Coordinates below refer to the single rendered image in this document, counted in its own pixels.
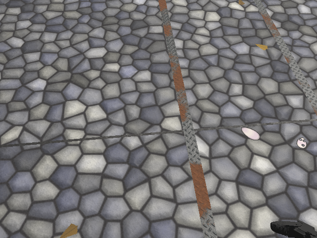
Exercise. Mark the robot right hand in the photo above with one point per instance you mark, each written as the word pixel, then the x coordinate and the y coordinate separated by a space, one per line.
pixel 292 229

